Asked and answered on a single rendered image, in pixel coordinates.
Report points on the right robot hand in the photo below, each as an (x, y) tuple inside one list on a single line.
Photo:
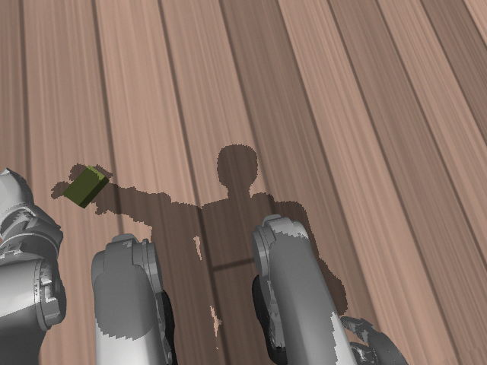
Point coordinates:
[(381, 350)]

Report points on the small box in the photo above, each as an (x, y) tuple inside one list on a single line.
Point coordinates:
[(86, 186)]

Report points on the left robot hand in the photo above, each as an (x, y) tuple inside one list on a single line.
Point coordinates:
[(14, 190)]

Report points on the left robot foot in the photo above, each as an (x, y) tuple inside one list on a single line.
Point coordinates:
[(169, 329)]

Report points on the left robot arm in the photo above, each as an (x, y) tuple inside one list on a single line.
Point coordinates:
[(32, 296)]

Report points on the right robot foot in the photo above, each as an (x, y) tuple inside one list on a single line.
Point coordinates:
[(276, 354)]

